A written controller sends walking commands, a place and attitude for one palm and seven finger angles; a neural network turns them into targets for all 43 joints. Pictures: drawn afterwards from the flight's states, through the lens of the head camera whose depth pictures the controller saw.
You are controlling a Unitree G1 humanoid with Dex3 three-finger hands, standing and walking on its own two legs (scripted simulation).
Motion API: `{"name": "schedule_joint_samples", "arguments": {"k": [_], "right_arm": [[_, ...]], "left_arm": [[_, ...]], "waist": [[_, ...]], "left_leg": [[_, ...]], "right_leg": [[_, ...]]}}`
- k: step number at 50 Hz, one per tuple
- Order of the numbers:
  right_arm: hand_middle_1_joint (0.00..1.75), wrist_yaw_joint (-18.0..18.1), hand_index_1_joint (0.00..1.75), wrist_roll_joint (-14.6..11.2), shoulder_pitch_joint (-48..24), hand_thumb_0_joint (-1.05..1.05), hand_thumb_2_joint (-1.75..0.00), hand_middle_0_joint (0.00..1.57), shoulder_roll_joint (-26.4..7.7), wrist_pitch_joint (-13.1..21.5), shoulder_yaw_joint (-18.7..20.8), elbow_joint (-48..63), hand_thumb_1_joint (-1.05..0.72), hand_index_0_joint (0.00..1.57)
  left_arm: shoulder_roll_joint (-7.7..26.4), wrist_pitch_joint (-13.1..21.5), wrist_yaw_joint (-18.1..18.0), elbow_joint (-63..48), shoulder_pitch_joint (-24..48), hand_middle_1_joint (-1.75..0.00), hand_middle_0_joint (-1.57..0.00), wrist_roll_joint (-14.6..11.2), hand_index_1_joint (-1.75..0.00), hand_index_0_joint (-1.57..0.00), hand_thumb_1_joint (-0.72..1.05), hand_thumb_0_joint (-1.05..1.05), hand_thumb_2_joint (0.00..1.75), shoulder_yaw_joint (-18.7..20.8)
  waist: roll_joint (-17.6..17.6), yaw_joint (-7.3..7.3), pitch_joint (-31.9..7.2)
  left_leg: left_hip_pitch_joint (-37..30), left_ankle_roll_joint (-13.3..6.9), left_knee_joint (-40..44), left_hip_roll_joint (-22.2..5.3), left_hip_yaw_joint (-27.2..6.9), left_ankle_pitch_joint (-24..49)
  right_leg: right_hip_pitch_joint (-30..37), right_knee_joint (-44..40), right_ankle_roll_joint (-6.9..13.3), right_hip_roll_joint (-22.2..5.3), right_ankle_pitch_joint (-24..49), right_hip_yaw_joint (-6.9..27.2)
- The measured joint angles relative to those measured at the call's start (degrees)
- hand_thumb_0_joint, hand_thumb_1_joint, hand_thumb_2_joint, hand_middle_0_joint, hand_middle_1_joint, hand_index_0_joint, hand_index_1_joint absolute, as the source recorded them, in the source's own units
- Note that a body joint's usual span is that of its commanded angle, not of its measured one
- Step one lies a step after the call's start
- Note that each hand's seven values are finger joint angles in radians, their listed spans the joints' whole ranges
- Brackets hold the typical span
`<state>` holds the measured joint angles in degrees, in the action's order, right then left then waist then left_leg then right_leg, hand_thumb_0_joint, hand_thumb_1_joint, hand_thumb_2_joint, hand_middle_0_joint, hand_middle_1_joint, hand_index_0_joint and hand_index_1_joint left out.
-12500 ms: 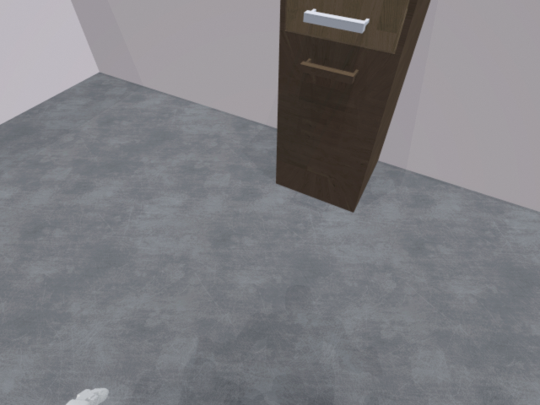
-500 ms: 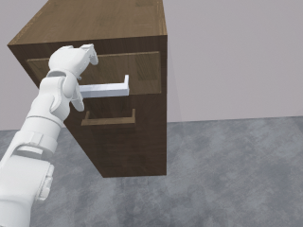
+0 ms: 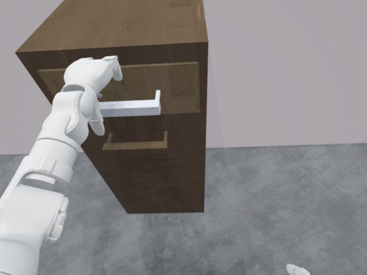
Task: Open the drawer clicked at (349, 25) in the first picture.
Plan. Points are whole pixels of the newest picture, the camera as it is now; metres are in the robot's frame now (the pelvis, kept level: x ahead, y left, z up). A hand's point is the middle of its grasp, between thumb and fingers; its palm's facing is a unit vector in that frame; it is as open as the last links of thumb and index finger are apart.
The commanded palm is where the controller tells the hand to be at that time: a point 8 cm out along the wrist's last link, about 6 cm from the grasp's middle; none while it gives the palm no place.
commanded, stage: lower the fingers behind the handle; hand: left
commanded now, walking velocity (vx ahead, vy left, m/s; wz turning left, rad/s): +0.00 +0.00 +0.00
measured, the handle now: (122, 102) +0.51 +0.18 +0.10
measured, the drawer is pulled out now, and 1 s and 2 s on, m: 0.00 0.00 0.00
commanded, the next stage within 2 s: close the thumb around the handle in 1.48 s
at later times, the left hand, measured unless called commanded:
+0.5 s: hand (107, 106) +0.46 +0.20 +0.13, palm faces -0.03 -0.04 -1.00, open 13.8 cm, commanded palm +0.44 +0.21 +0.18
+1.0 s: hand (113, 118) +0.46 +0.19 +0.09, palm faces -0.04 -0.05 -1.00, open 13.8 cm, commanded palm +0.44 +0.21 +0.15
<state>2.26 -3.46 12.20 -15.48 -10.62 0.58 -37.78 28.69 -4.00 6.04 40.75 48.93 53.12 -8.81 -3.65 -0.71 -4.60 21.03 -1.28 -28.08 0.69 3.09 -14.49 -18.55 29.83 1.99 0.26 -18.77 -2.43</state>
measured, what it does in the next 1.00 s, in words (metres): stands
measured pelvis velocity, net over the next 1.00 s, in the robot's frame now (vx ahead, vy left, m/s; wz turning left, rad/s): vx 0.00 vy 0.00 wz -0.01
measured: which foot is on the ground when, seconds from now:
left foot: down 0.00-1.00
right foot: down 0.00-1.00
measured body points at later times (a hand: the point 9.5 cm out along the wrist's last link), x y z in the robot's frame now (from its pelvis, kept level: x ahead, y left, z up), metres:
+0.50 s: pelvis +0.00 +0.00 +0.00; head +0.04 -0.03 +0.45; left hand +0.46 +0.20 +0.18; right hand +0.08 -0.26 -0.14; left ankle -0.01 +0.11 -0.74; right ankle -0.05 -0.09 -0.74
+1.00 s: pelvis +0.00 +0.00 -0.01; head +0.05 -0.02 +0.44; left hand +0.45 +0.19 +0.14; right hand +0.07 -0.27 -0.15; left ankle -0.01 +0.11 -0.74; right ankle -0.05 -0.09 -0.74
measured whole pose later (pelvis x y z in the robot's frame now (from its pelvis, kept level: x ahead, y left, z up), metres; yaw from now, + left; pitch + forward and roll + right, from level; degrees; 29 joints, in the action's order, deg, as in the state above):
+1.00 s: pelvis +0.00 +0.00 -0.01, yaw -1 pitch +11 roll +0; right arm 2.1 -2.3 15.6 -15.0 -10.1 2.7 -39.0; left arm 25.9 0.7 -4.2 45.8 43.5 56.3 -6.8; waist -3.0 -2.4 -5.9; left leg 27.0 -1.3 -32.7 -0.1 3.5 -16.5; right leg -24.2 33.4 2.0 0.9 -20.0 -1.9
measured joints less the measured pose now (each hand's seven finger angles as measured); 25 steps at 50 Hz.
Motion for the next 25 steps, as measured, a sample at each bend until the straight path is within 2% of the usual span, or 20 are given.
{"name": "schedule_joint_samples", "arguments": {"k": [6, 11, 17, 21, 25], "right_arm": [[0.3, 0.2, 0.3, 0.2, 1.6, 0.01, -0.9, 0.2, -0.3, -0.2, 0.7, -0.1, -0.91, 0.2], [0.3, 0.0, 0.3, 0.5, 2.1, 0.01, -0.9, 0.2, -0.3, 0.3, 1.2, -0.9, -0.91, 0.2], [0.3, -0.4, 0.3, 0.6, 2.6, 0.01, -0.9, 0.2, -0.1, 0.5, 1.7, -1.8, -0.91, 0.2], [0.3, -0.5, 0.3, 0.5, 2.9, 0.01, -0.9, 0.2, 0.0, 0.2, 1.7, -1.9, -0.91, 0.2], [0.3, -0.1, 0.3, 0.4, 2.8, 0.01, -0.9, 0.2, 0.1, -0.2, 1.2, -1.6, -0.91, 0.2]], "left_arm": [[-0.2, 3.9, 0.1, -2.4, -3.0, -1.2, -0.31, -0.6, -1.2, -0.32, -0.49, 0.0, 0.3, 0.5], [-0.7, 5.5, -3.2, -1.8, -3.7, -1.2, -0.32, 0.2, -1.2, -0.32, -0.49, 0.0, 0.3, 1.1], [-0.8, 3.2, -6.3, 0.6, -3.0, -1.2, -0.32, 1.2, -1.2, -0.33, -0.49, 0.0, 0.3, 1.4], [-1.4, 1.7, -6.4, 1.3, -2.6, -1.21, -0.32, 1.4, -1.2, -0.32, -0.49, 0.0, 0.3, 1.1], [-1.4, 1.8, -5.3, 2.7, -3.0, -1.21, -0.32, 1.4, -1.2, -0.32, -0.49, 0.0, 0.3, 1.4]], "waist": [[0.2, 0.0, 0.2], [0.5, -0.17, 0.3], [0.4, -0.63, -0.3], [0.2, -0.72, -0.6], [0.2, -1.04, -0.9]], "left_leg": [[0.6, 0.0, -0.6, -0.1, 0.1, -0.4], [1.9, 0.0, -1.4, -0.2, 0.2, -0.7], [2.9, 0.0, -1.8, -0.4, 0.4, -0.9], [2.8, -0.1, -1.8, -0.4, 0.4, -0.9], [2.6, -0.1, -1.8, -0.5, 0.6, -1.0]], "right_leg": [[-0.5, 0.3, 0.0, 0.1, -0.2, 0.1], [-1.8, 1.0, 0.0, 0.2, -0.3, 0.2], [-2.8, 1.2, 0.0, 0.3, -0.4, 0.4], [-2.7, 1.2, 0.0, 0.3, -0.4, 0.4], [-2.6, 1.2, 0.0, 0.4, -0.4, 0.6]]}}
